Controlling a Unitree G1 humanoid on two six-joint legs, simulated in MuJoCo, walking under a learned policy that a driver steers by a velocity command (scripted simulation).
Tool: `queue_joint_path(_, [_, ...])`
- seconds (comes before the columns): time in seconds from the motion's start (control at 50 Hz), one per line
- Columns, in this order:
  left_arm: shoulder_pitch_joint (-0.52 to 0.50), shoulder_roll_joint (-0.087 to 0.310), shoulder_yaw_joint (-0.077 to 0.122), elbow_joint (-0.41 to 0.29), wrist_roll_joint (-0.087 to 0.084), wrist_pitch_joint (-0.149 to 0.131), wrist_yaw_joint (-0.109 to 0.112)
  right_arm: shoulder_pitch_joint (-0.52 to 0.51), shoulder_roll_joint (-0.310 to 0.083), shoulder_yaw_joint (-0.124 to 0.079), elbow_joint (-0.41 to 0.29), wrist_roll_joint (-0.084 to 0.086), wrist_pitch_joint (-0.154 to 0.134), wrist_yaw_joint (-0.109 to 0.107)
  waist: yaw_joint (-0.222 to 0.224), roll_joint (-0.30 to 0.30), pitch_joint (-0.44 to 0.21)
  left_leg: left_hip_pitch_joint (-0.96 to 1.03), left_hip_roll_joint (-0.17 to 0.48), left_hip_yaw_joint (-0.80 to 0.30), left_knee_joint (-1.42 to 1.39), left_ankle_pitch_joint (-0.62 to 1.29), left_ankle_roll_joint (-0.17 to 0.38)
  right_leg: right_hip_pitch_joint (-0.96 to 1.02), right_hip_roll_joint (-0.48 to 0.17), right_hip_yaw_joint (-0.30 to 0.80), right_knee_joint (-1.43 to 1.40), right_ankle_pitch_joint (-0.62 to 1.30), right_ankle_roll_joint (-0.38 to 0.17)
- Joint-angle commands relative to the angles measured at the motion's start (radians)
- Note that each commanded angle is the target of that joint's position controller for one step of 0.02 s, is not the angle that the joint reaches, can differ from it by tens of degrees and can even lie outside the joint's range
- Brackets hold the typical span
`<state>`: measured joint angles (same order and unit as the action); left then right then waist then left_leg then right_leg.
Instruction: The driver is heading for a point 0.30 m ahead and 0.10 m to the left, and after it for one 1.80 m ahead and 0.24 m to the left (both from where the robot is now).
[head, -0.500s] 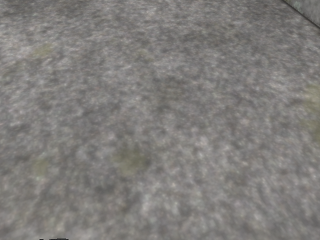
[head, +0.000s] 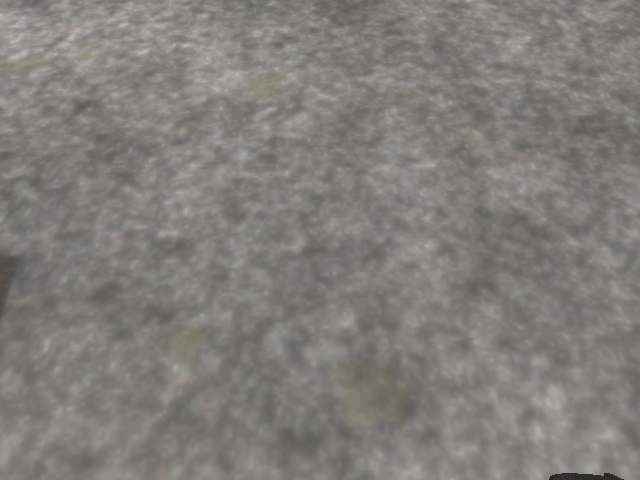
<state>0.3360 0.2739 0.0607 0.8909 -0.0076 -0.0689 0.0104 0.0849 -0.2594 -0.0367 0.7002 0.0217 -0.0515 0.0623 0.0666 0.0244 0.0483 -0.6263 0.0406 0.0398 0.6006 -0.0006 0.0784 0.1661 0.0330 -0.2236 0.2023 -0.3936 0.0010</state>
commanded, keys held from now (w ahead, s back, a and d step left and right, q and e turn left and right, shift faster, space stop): w+q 0.46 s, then w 0.54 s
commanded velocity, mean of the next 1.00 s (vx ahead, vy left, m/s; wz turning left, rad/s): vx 0.50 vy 0.00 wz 0.38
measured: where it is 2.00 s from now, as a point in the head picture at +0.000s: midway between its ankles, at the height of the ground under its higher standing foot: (269, 209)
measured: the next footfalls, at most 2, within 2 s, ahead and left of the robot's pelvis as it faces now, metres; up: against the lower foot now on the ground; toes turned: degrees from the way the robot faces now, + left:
left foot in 0.04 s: +0.21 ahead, +0.09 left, +0.00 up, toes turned +4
right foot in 0.52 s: +0.52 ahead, -0.07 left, +0.00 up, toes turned +21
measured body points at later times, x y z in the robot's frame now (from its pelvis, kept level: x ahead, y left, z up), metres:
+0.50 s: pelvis +0.31 +0.00 +0.01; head +0.33 +0.02 +0.46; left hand +0.46 +0.30 -0.07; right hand +0.44 -0.27 -0.09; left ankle +0.18 +0.09 -0.72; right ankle +0.48 -0.08 -0.71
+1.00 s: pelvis +0.56 +0.10 +0.01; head +0.59 +0.11 +0.46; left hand +0.42 +0.35 -0.12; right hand +0.88 +0.00 -0.05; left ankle +0.64 +0.25 -0.72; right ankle +0.48 -0.08 -0.72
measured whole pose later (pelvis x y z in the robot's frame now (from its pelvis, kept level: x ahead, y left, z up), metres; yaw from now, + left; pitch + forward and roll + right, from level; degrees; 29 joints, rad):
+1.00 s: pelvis +0.56 +0.10 +0.01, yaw +22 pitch +2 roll -2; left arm 0.42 0.30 0.05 0.88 -0.03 -0.06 -0.01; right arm 0.03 -0.26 -0.02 0.61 0.02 -0.08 0.04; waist 0.11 0.02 0.02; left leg -0.50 0.03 0.00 0.50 -0.06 0.05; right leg 0.05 0.01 -0.02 0.29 -0.37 0.01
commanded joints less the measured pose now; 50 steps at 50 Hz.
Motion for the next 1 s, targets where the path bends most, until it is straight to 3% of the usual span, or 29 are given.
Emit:
queue_joint_path(0.02, [-0.025, 0.215, 0.049, -0.065, 0.0, 0.024, 0.02, 0.093, -0.149, -0.056, -0.076, 0.005, -0.002, 0.007, -0.123, -0.116, -0.086, 0.184, -0.095, 0.077, 0.021, -0.144, 0.063, -0.008, -0.296, 0.024, 0.316, 1.234, -0.102])
queue_joint_path(0.04, [-0.042, 0.214, 0.045, -0.076, -0.004, 0.029, 0.025, 0.248, -0.202, -0.087, -0.044, 0.007, 0.002, -0.006, -0.211, -0.096, -0.167, 0.431, -0.124, 0.06, -0.036, -0.11, 0.103, -0.125, -0.264, 0.008, 0.539, 1.178, -0.075])
queue_joint_path(0.06, [-0.004, 0.165, 0.025, -0.098, 0.017, 0.017, 0.025, 0.371, -0.285, -0.113, -0.024, 0.007, 0.018, -0.031, -0.236, 0.053, -0.274, 0.741, 0.036, -0.202, -0.046, -0.115, 0.164, -0.382, -0.201, 0.009, 0.858, 0.738, -0.038])
queue_joint_path(0.08, [0.074, 0.04, -0.016, -0.14, 0.021, -0.016, 0.001, 0.31, -0.33, -0.115, -0.057, 0.011, 0.009, -0.032, -0.122, 0.258, -0.39, 1.045, 0.277, -0.801, -0.196, -0.306, 0.383, -0.802, 0.037, 0.156, 1.228, -0.157, 0.02])
queue_joint_path(0.1, [-0.037, 0.149, 0.005, -0.156, -0.009, -0.06, -0.019, 0.328, -0.244, -0.09, -0.066, -0.001, 0.001, -0.029, -0.194, 0.115, -0.429, 1.048, 0.281, -0.857, -0.294, -0.362, 0.348, -0.899, -0.006, 0.355, 1.269, -0.153, -0.009])
queue_joint_path(0.12, [-0.125, 0.168, 0.009, -0.194, -0.041, -0.078, -0.027, 0.297, -0.208, -0.08, -0.064, -0.01, -0.009, -0.03, -0.188, 0.055, -0.282, 0.931, 0.249, -0.702, -0.306, -0.308, 0.293, -0.938, -0.051, 0.347, 1.216, -0.079, -0.032])
queue_joint_path(0.14, [-0.145, 0.145, 0.003, -0.201, -0.029, -0.084, -0.021, 0.233, -0.193, -0.075, -0.068, -0.008, -0.018, -0.027, -0.131, -0.064, -0.164, 0.757, 0.205, -0.585, -0.315, -0.175, 0.261, -0.914, -0.095, 0.334, 1.105, -0.013, -0.034])
queue_joint_path(0.16, [-0.142, 0.151, 0.01, -0.191, -0.005, -0.079, -0.013, 0.176, -0.162, -0.066, -0.081, -0.01, -0.022, -0.03, -0.095, -0.074, -0.125, 0.648, 0.168, -0.499, -0.324, -0.068, 0.242, -0.857, -0.128, 0.33, 1.012, 0.022, -0.025])
queue_joint_path(0.18, [-0.121, 0.152, 0.013, -0.189, 0.005, -0.067, -0.013, 0.145, -0.154, -0.061, -0.097, -0.021, -0.022, -0.034, -0.067, -0.044, -0.101, 0.562, 0.142, -0.459, -0.346, 0.002, 0.241, -0.798, -0.142, 0.331, 0.984, 0.045, -0.014])
queue_joint_path(0.24, [-0.106, 0.125, 0.009, -0.198, 0.025, -0.036, -0.01, 0.143, -0.17, -0.066, -0.095, -0.012, -0.025, -0.048, -0.043, -0.018, -0.073, 0.427, 0.111, -0.376, -0.386, 0.115, 0.248, -0.756, -0.146, 0.297, 0.858, 0.099, 0.046])
queue_joint_path(0.34, [-0.3, 0.077, -0.014, -0.254, 0.022, -0.036, -0.013, 0.2, -0.202, -0.075, -0.072, -0.002, -0.008, -0.073, -0.116, 0.031, -0.037, 0.326, 0.015, -0.27, -0.362, -0.006, 0.163, -0.674, -0.078, 0.263, 0.463, 0.439, 0.084])
queue_joint_path(0.38, [-0.353, 0.088, -0.011, -0.272, 0.009, -0.042, -0.02, 0.241, -0.209, -0.078, -0.056, 0.0, -0.002, -0.074, -0.142, 0.047, -0.043, 0.338, 0.029, -0.309, -0.344, -0.066, 0.145, -0.632, -0.048, 0.266, 0.387, 0.496, 0.082])
queue_joint_path(0.44, [-0.364, 0.13, 0.005, -0.284, 0.0, -0.054, -0.03, 0.265, -0.192, -0.075, -0.043, 0.007, 0.007, -0.077, -0.133, 0.073, -0.053, 0.444, 0.069, -0.408, -0.256, -0.124, 0.126, -0.624, -0.039, 0.308, 0.306, 0.426, 0.053])
queue_joint_path(0.48, [-0.306, 0.152, 0.019, -0.271, -0.003, -0.064, -0.034, 0.25, -0.186, -0.075, -0.044, 0.002, 0.012, -0.079, -0.095, 0.107, -0.062, 0.488, 0.094, -0.451, -0.193, -0.101, 0.109, -0.572, -0.042, 0.3, 0.286, 0.346, 0.017])
queue_joint_path(0.5, [-0.227, 0.163, 0.03, -0.248, 0.001, -0.069, -0.032, 0.243, -0.164, -0.068, -0.044, -0.002, 0.013, -0.078, -0.054, 0.111, -0.088, 0.486, 0.071, -0.435, -0.13, -0.051, 0.088, -0.469, -0.039, 0.278, 0.248, 0.352, -0.011])
queue_joint_path(0.52, [-0.119, 0.195, 0.043, -0.233, 0.018, -0.076, -0.026, 0.253, -0.111, -0.048, -0.048, -0.009, 0.009, -0.074, -0.006, 0.077, -0.183, 0.445, 0.02, -0.381, 0.045, -0.041, 0.054, -0.283, -0.116, 0.335, 0.255, 0.334, -0.062])
queue_joint_path(0.54, [0.004, 0.272, 0.06, -0.22, 0.04, -0.075, -0.021, 0.346, -0.05, -0.028, -0.063, -0.006, 0.003, -0.074, -0.007, -0.118, -0.33, 0.189, -0.099, -0.263, 0.37, -0.266, -0.017, 0.057, -0.324, 0.656, 0.239, 0.223, -0.187])
queue_joint_path(0.56, [0.077, 0.275, 0.07, -0.17, 0.018, -0.061, -0.036, 0.417, -0.07, -0.023, -0.063, 0.016, -0.004, -0.076, -0.017, -0.356, -0.366, -0.055, -0.136, -0.212, 0.607, -0.59, -0.053, 0.165, -0.447, 1.041, 0.109, -0.059, -0.289])
queue_joint_path(0.58, [0.032, 0.188, 0.047, -0.187, -0.002, -0.057, -0.038, 0.351, -0.161, -0.042, -0.052, 0.024, -0.004, -0.077, 0.005, -0.214, -0.23, -0.147, -0.085, -0.25, 0.693, -0.532, -0.057, 0.078, -0.419, 0.996, 0.07, -0.209, -0.259])
queue_joint_path(0.6, [-0.015, 0.149, 0.034, -0.194, 0.002, -0.047, -0.035, 0.249, -0.182, -0.047, -0.068, 0.013, -0.002, -0.076, 0.012, -0.133, -0.131, -0.157, -0.048, -0.214, 0.702, -0.453, -0.057, -0.032, -0.376, 0.837, 0.072, -0.145, -0.221])
queue_joint_path(0.62, [-0.056, 0.132, 0.026, -0.195, 0.012, -0.041, -0.034, 0.187, -0.171, -0.045, -0.085, -0.002, -0.005, -0.076, -0.002, -0.089, -0.068, -0.14, -0.022, -0.189, 0.656, -0.395, -0.055, -0.143, -0.331, 0.726, 0.056, -0.021, -0.21])
queue_joint_path(0.64, [-0.079, 0.111, 0.017, -0.191, 0.018, -0.04, -0.032, 0.162, -0.158, -0.047, -0.091, -0.011, -0.008, -0.072, -0.023, -0.09, -0.038, -0.111, 0.012, -0.183, 0.595, -0.35, -0.053, -0.211, -0.295, 0.648, 0.037, 0.086, -0.204])
queue_joint_path(0.66, [-0.088, 0.103, 0.012, -0.187, 0.021, -0.041, -0.031, 0.172, -0.139, -0.044, -0.09, -0.009, -0.009, -0.066, -0.043, -0.114, -0.034, -0.065, 0.032, -0.168, 0.554, -0.323, -0.054, -0.256, -0.268, 0.594, 0.017, 0.157, -0.199])
queue_joint_path(0.7, [-0.075, 0.106, 0.013, -0.171, 0.01, -0.046, -0.03, 0.183, -0.103, -0.035, -0.084, -0.008, -0.007, -0.06, -0.054, -0.131, -0.045, -0.036, 0.045, -0.132, 0.48, -0.305, -0.064, -0.281, -0.25, 0.524, -0.012, 0.265, -0.217])
queue_joint_path(0.8, [-0.036, 0.167, 0.026, -0.133, -0.006, -0.036, -0.023, 0.038, -0.057, -0.009, -0.122, -0.016, -0.022, -0.051, -0.014, -0.102, -0.023, -0.013, 0.053, -0.081, 0.163, -0.098, -0.085, -0.283, -0.231, 0.384, -0.055, 0.407, -0.217])
queue_joint_path(0.84, [-0.007, 0.178, 0.026, -0.115, -0.012, -0.029, -0.023, -0.022, -0.056, -0.006, -0.132, -0.01, -0.028, -0.044, 0.009, -0.102, -0.014, 0.037, 0.032, -0.059, 0.057, -0.013, -0.088, -0.285, -0.218, 0.343, -0.05, 0.42, -0.201])
queue_joint_path(0.92, [0.057, 0.191, 0.027, -0.075, -0.021, -0.011, -0.021, -0.11, -0.073, -0.012, -0.165, 0.001, -0.035, -0.027, 0.024, -0.109, 0.009, 0.061, 0.008, -0.054, -0.046, -0.013, -0.062, -0.206, -0.266, 0.351, -0.018, 0.443, -0.182])
queue_joint_path(0.96, [0.059, 0.207, 0.032, -0.065, -0.022, 0.001, -0.017, -0.1, -0.094, -0.02, -0.168, 0.0, -0.038, -0.022, -0.003, -0.116, 0.0, 0.108, -0.005, -0.047, -0.084, -0.069, -0.034, -0.158, -0.286, 0.352, 0.027, 0.526, -0.164])
queue_joint_path(1.0, [0.04, 0.208, 0.03, -0.065, -0.022, 0.01, -0.011, 0.072, -0.148, -0.051, -0.118, -0.01, -0.037, -0.029, -0.106, -0.099, -0.106, 0.377, -0.051, -0.004, -0.14, -0.066, 0.013, -0.183, -0.235, 0.288, 0.237, 0.787, -0.127])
